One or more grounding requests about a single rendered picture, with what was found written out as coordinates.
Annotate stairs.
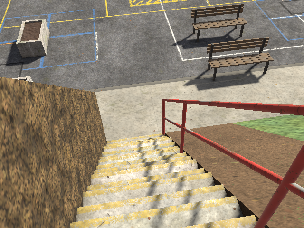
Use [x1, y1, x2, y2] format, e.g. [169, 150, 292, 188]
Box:
[70, 133, 257, 228]

